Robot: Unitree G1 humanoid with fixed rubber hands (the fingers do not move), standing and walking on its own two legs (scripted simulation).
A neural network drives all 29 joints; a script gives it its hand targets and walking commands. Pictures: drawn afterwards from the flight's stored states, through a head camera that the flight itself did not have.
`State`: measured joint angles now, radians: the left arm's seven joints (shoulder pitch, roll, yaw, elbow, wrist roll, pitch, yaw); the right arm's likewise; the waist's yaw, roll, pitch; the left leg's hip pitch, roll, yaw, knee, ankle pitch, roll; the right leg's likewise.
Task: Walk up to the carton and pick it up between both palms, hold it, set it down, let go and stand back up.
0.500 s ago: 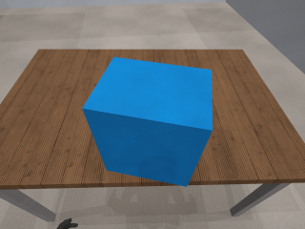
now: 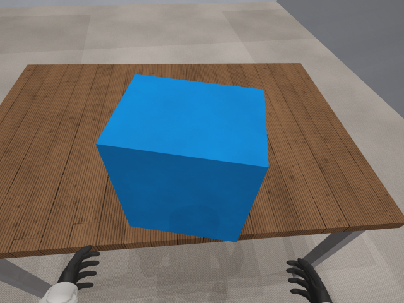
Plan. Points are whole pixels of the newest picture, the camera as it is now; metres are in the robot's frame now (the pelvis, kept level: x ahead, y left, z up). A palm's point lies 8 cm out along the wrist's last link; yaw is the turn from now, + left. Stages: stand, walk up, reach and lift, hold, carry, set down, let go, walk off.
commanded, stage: reach and lift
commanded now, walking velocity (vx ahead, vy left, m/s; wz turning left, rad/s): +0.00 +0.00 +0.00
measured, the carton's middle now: (189, 165) +0.39 +0.04 +0.05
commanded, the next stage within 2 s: none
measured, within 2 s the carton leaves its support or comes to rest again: neither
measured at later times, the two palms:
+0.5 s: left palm (54, 286) +0.16 +0.28 -0.04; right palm (312, 302) +0.14 -0.20 -0.04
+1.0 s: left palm (51, 262) +0.19 +0.28 -0.01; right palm (309, 271) +0.18 -0.19 +0.00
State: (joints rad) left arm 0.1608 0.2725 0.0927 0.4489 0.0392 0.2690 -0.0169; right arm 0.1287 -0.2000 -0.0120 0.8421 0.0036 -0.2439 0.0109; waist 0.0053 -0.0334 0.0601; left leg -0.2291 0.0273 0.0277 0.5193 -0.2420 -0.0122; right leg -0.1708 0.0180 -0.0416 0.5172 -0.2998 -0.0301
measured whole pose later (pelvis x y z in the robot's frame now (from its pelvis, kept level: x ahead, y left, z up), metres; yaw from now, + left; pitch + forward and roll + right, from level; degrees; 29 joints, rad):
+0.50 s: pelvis -0.01 +0.04 +0.01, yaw -3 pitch -5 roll -1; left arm 0.26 0.26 0.01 0.40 -0.09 0.07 0.03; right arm 0.26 -0.18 -0.07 0.56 0.08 -0.19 0.02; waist 0.02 0.00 0.06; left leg -0.12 0.00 0.09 0.39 -0.18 0.04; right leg -0.06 -0.01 0.02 0.35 -0.20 0.01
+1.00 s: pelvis +0.01 +0.04 +0.01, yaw -3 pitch -4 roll -1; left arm 0.29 0.34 -0.06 0.33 -0.26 -0.23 -0.01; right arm 0.31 -0.19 -0.03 0.31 0.21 -0.21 -0.01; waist 0.05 -0.01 0.06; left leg -0.12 0.00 0.09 0.42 -0.22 0.04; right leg -0.06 -0.01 0.03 0.36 -0.23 0.02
